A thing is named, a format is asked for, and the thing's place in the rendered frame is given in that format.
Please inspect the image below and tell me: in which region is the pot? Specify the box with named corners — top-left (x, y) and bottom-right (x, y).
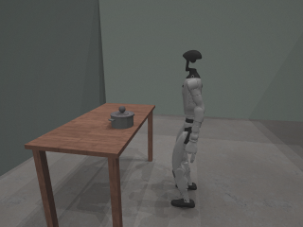
top-left (108, 114), bottom-right (135, 130)

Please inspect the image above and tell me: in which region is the robot right foot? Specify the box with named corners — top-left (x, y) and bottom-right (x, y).
top-left (175, 183), bottom-right (197, 190)

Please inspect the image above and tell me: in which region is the robot left shin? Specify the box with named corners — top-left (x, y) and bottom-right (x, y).
top-left (172, 167), bottom-right (189, 203)

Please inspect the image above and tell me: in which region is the knob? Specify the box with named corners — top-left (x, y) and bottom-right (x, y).
top-left (118, 106), bottom-right (126, 113)

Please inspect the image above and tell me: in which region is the left robot upper arm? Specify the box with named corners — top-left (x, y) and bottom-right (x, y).
top-left (187, 79), bottom-right (205, 113)

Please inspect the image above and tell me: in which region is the table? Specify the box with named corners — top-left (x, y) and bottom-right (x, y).
top-left (24, 103), bottom-right (155, 227)

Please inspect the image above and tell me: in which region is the lid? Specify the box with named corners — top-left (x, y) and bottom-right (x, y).
top-left (110, 111), bottom-right (134, 118)

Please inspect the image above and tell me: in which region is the left robot hand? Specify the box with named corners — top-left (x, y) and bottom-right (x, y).
top-left (183, 141), bottom-right (198, 163)

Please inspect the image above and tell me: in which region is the robot left forearm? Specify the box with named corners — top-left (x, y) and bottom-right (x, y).
top-left (188, 107), bottom-right (204, 143)

